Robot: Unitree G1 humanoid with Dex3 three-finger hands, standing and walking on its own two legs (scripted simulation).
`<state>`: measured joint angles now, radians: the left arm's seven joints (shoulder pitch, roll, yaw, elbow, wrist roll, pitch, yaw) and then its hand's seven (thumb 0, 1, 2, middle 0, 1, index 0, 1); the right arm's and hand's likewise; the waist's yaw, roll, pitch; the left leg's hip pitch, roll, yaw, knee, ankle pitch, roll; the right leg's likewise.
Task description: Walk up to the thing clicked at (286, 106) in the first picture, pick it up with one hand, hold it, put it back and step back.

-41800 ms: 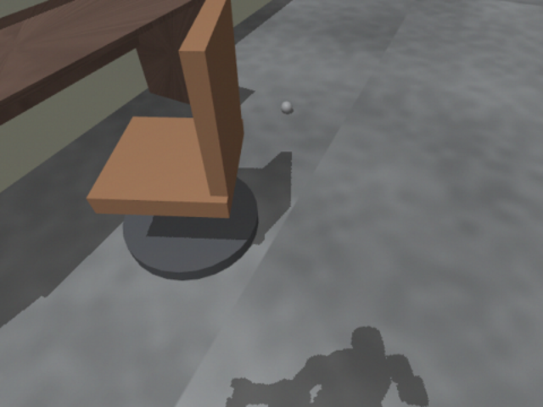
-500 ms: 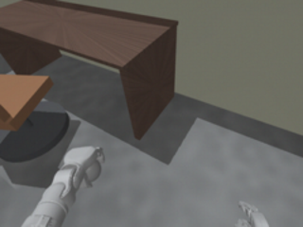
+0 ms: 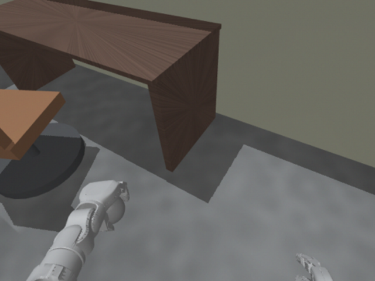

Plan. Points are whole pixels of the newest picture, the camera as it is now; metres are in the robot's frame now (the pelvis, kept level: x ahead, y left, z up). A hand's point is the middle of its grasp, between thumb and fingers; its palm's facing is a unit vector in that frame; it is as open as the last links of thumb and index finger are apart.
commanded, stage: crouch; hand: left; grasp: from above
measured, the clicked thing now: (109, 209) +0.31 +0.23 -0.06
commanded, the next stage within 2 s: none
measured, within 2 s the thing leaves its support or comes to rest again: neither
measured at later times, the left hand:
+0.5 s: hand (117, 223) +0.30 +0.23 -0.14, palm faces -0.47 +0.01 -0.88, open 9.6 cm
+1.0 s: hand (138, 230) +0.38 +0.23 -0.39, palm faces -0.46 +0.00 -0.89, open 9.4 cm
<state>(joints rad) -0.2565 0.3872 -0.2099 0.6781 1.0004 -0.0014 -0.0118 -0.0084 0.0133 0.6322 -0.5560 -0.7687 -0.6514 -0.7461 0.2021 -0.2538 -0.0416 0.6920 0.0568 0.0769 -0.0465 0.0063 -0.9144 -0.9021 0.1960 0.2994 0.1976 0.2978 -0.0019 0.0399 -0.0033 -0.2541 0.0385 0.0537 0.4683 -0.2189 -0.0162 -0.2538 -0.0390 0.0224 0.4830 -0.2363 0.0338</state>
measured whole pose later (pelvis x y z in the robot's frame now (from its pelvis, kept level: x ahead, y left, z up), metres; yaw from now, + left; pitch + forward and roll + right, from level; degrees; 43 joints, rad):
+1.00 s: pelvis -0.06 +0.01 -0.25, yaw +0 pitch +35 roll -3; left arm -0.79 0.50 0.00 1.29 1.18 -0.08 0.35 -0.02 0.03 0.55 -0.59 -0.74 -0.70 -0.71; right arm 0.24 -0.22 -0.04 0.75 -0.07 -0.03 0.01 0.00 -0.91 -0.90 0.20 0.30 0.20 0.30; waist -0.19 0.05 -0.19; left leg -1.77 0.05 -0.05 1.76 -0.61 0.00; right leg -1.72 -0.02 0.01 1.73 -0.63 0.05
